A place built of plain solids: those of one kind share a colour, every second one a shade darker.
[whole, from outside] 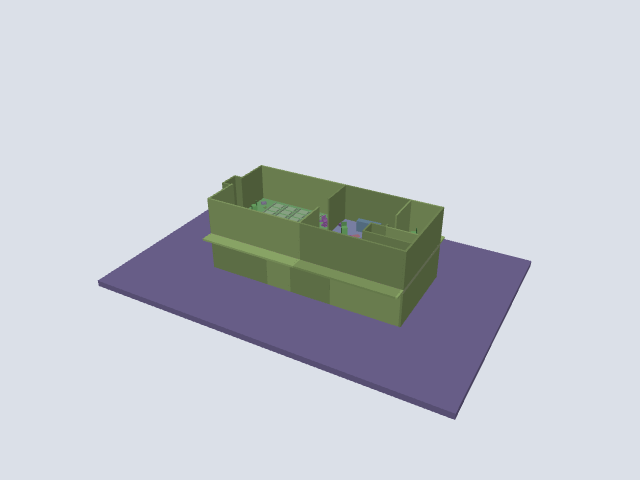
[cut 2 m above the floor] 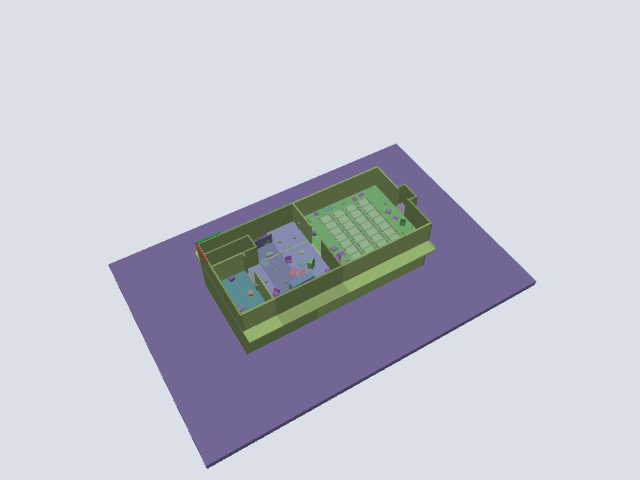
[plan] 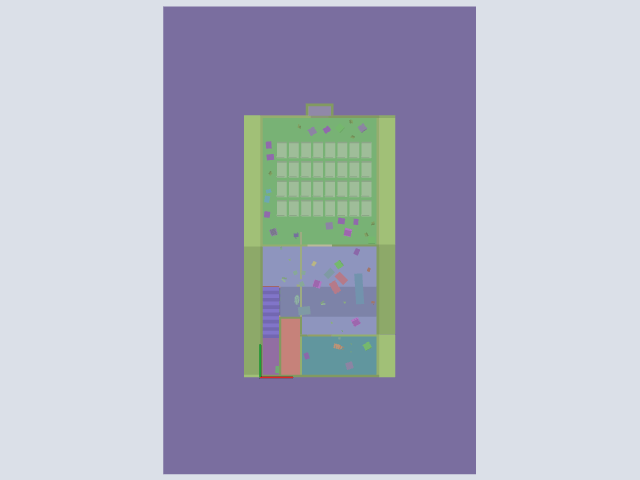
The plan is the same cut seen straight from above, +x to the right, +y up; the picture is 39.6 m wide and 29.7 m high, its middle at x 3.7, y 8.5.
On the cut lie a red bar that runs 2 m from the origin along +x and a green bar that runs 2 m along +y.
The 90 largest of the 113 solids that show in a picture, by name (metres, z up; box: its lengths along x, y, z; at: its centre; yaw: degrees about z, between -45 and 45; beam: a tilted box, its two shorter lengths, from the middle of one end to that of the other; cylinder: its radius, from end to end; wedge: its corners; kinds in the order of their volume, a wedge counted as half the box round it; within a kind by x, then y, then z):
{
 "under_1": {"box": [19.36, 28.94, 0.5], "at": [3.68, 8.47, -0.33]},
 "wall_1": {"box": [0.16, 5.45, 3.06], "at": [0.08, 2.89, 1.23]},
 "wall_2": {"box": [0.16, 7.93, 3.01], "at": [0.08, 4.13, 4.57]},
 "wall_3": {"box": [0.16, 3.25, 3.06], "at": [0.08, 7.37, 1.23]},
 "wall_4": {"box": [0.16, 1.95, 3.06], "at": [0.08, 10.1, 1.23]},
 "wall_5": {"box": [0.16, 7.83, 3.01], "at": [0.08, 12.14, 4.57]},
 "wall_6": {"box": [0.16, 4.85, 3.06], "at": [0.08, 13.63, 1.23]},
 "wall_7": {"box": [1.41, 0.13, 3.06], "at": [0.7, 5.68, 1.23]},
 "wall_8": {"box": [0.13, 3.46, 3.01], "at": [1.24, 1.89, 4.57]},
 "wall_9": {"box": [2.92, 0.13, 3.01], "at": [1.46, 8.16, 4.57]},
 "wall_10": {"box": [2.98, 0.031, 6.37], "at": [1.49, 16.2, 2.88]},
 "wall_11": {"box": [3.13, 0.13, 3.01], "at": [1.56, 16.12, 4.57]},
 "wall_12": {"box": [1.42, 0.13, 3.01], "at": [1.88, 3.69, 4.57]},
 "wall_13": {"box": [0.13, 2.37, 3.01], "at": [2.52, 1.34, 4.57]},
 "wall_14": {"box": [0.13, 0.96, 3.01], "at": [2.52, 3.14, 4.57]},
 "wall_15": {"box": [0.49, 0.13, 3.01], "at": [2.71, 2.6, 4.57]},
 "wall_16": {"box": [0.16, 0.57, 6.37], "at": [2.9, 16.5, 2.88]},
 "wall_17": {"box": [7.36, 0.16, 6.37], "at": [3.68, 0.08, 2.88]},
 "wall_18": {"box": [1.72, 0.16, 6.37], "at": [3.68, 16.86, 2.88]},
 "wall_19": {"box": [0.16, 0.57, 6.37], "at": [4.46, 16.5, 2.88]},
 "wall_20": {"box": [3.13, 0.13, 3.01], "at": [5.79, 16.12, 4.57]},
 "wall_21": {"box": [2.98, 0.031, 6.37], "at": [5.87, 16.2, 2.88]},
 "wall_22": {"box": [2.94, 0.13, 3.01], "at": [5.89, 2.6, 4.57]},
 "wall_23": {"box": [2.92, 0.13, 3.01], "at": [5.9, 8.16, 4.57]},
 "wall_24": {"box": [0.16, 2.37, 3.01], "at": [7.28, 1.34, 4.57]},
 "wall_25": {"box": [0.16, 5.78, 3.06], "at": [7.28, 3.05, 1.23]},
 "wall_26": {"box": [0.16, 5.43, 3.01], "at": [7.28, 5.38, 4.57]},
 "wall_27": {"box": [0.16, 9.98, 3.06], "at": [7.28, 11.06, 1.23]},
 "wall_28": {"box": [0.16, 7.83, 3.01], "at": [7.28, 12.14, 4.57]},
 "stair_1": {"box": [1.01, 3.18, 0.5], "at": [0.66, 4.02, -0.05]},
 "stair_2": {"box": [1.01, 2.96, 0.71], "at": [0.66, 4.13, 0.05]},
 "stair_3": {"box": [1.01, 2.73, 0.91], "at": [0.66, 4.25, 0.16]},
 "stair_4": {"box": [1.01, 2.51, 1.12], "at": [0.66, 4.36, 0.26]},
 "stair_5": {"box": [1.01, 2.28, 1.32], "at": [0.66, 4.47, 0.36]},
 "stair_6": {"box": [1.01, 2.05, 1.52], "at": [0.66, 4.59, 0.46]},
 "stair_7": {"box": [1.01, 1.83, 1.73], "at": [0.66, 4.7, 0.56]},
 "stair_8": {"box": [1.01, 1.6, 1.93], "at": [0.66, 4.81, 0.67]},
 "stair_9": {"box": [1.01, 1.38, 2.14], "at": [0.66, 4.92, 0.77]},
 "stair_10": {"box": [1.01, 1.15, 2.34], "at": [0.66, 5.04, 0.87]},
 "stair_11": {"box": [1.01, 0.92, 2.54], "at": [0.66, 5.15, 0.97]},
 "stair_12": {"box": [1.01, 0.7, 2.75], "at": [0.66, 5.26, 1.07]},
 "stair_13": {"box": [1.01, 0.47, 2.95], "at": [0.66, 5.38, 1.18]},
 "stair_14": {"box": [1.01, 0.25, 3.16], "at": [0.66, 5.49, 1.28]},
 "floor_let_back_room_1": {"box": [4.61, 9.98, 0.5], "at": [4.89, 11.06, -0.25]},
 "floor_let_front_1": {"box": [4.61, 5.78, 0.5], "at": [4.89, 3.05, -0.25]},
 "upper_floor_prayer_hall_1": {"box": [7.04, 7.83, 0.16], "at": [3.68, 12.14, 2.98]},
 "upper_floor_landing_1": {"box": [7.04, 2.48, 0.16], "at": [3.68, 6.85, 2.98]},
 "upper_floor_landing_2": {"box": [6.03, 1.86, 0.16], "at": [4.18, 4.68, 2.98]},
 "upper_floor_landing_3": {"box": [4.61, 1.09, 0.16], "at": [4.89, 3.21, 2.98]},
 "upper_floor_next_1": {"box": [1.0, 7.93, 0.16], "at": [-0.5, 4.13, 2.98]},
 "upper_floor_next_2": {"box": [1.0, 7.83, 0.16], "at": [-0.5, 12.14, 2.98]},
 "upper_floor_next_3": {"box": [1.0, 2.37, 0.16], "at": [7.86, 1.34, 2.98]},
 "upper_floor_next_4": {"box": [1.0, 5.43, 0.16], "at": [7.86, 5.38, 2.98]},
 "upper_floor_next_5": {"box": [1.0, 7.83, 0.16], "at": [7.86, 12.14, 2.98]},
 "floor_street_lobby_1": {"box": [2.3, 2.29, 0.5], "at": [1.31, 1.3, -0.25]},
 "upper_floor_verandah_1": {"box": [4.61, 2.37, 0.16], "at": [4.89, 1.34, 2.98]},
 "yoga_mat_1": {"box": [0.61, 0.97, 0.08], "at": [1.34, 12.84, 3.02]},
 "yoga_mat_2": {"box": [0.61, 0.97, 0.08], "at": [1.34, 14.04, 3.02]},
 "yoga_mat_3": {"box": [0.61, 0.97, 0.08], "at": [2.09, 11.64, 3.02]},
 "yoga_mat_4": {"box": [0.61, 0.97, 0.08], "at": [2.09, 12.84, 3.02]},
 "yoga_mat_5": {"box": [0.61, 0.97, 0.08], "at": [2.09, 14.04, 3.02]},
 "yoga_mat_6": {"box": [0.61, 0.97, 0.08], "at": [2.84, 11.64, 3.02]},
 "yoga_mat_7": {"box": [0.61, 0.97, 0.08], "at": [2.84, 12.84, 3.02]},
 "yoga_mat_8": {"box": [0.61, 0.97, 0.08], "at": [2.84, 14.04, 3.02]},
 "yoga_mat_9": {"box": [0.61, 0.97, 0.08], "at": [3.58, 11.64, 3.02]},
 "yoga_mat_10": {"box": [0.61, 0.97, 0.08], "at": [3.58, 12.84, 3.02]},
 "yoga_mat_11": {"box": [0.61, 0.97, 0.08], "at": [3.58, 14.04, 3.02]},
 "yoga_mat_12": {"box": [0.61, 0.97, 0.08], "at": [4.33, 11.64, 3.02]},
 "yoga_mat_13": {"box": [0.61, 0.97, 0.08], "at": [4.33, 12.84, 3.02]},
 "yoga_mat_14": {"box": [0.61, 0.97, 0.08], "at": [4.33, 14.04, 3.02]},
 "yoga_mat_15": {"box": [0.61, 0.97, 0.08], "at": [5.08, 11.64, 3.02]},
 "yoga_mat_16": {"box": [0.61, 0.97, 0.08], "at": [5.08, 12.84, 3.02]},
 "yoga_mat_17": {"box": [0.61, 0.97, 0.08], "at": [5.08, 14.04, 3.02]},
 "yoga_mat_18": {"box": [0.61, 0.97, 0.08], "at": [5.83, 11.64, 3.02]},
 "yoga_mat_19": {"box": [0.61, 0.97, 0.08], "at": [5.83, 12.84, 3.02]},
 "yoga_mat_20": {"box": [0.61, 0.97, 0.08], "at": [5.83, 14.04, 3.02]},
 "yoga_mat_21": {"box": [0.61, 0.97, 0.08], "at": [6.58, 11.64, 3.02]},
 "yoga_mat_22": {"box": [0.61, 0.97, 0.08], "at": [6.58, 12.84, 3.02]},
 "yoga_mat_23": {"box": [0.61, 0.97, 0.08], "at": [6.58, 14.04, 3.02]},
 "table_trolley_1": {"box": [0.5, 1.9, 0.9], "at": [6.12, 5.47, 3.51], "yaw": 3.7},
 "wall_band_1": {"box": [0.13, 5.45, 0.31], "at": [2.52, 2.89, 2.9]},
 "wall_band_2": {"box": [0.13, 2.92, 0.31], "at": [2.52, 7.53, 2.9]},
 "wall_band_3": {"box": [7.36, 0.16, 0.31], "at": [3.68, 0.08, 2.9]},
 "upper_floor_long_cupboard_1": {"box": [1.16, 3.46, 0.16], "at": [1.88, 1.89, 2.98]},
 "stacking_chair_1": {"box": [0.42, 0.44, 0.67], "at": [4.87, 6.97, 3.4], "yaw": 36.7},
 "stacking_chair_2": {"box": [0.42, 0.44, 0.46], "at": [4.92, 15.43, 3.29], "yaw": -43.5},
 "stacking_chair_3": {"box": [0.44, 0.42, 0.67], "at": [6.62, 1.93, 3.4], "yaw": 29.7},
 "stacking_chair_4": {"box": [0.44, 0.42, 0.67], "at": [6.9, 8.49, 3.4]},
 "stair_guard_1": {"box": [0.08, 1.86, 0.95], "at": [1.21, 4.68, 3.54]},
 "upper_floor_mihrab_1": {"box": [1.4, 0.6, 0.16], "at": [3.68, 16.48, 2.98]}
}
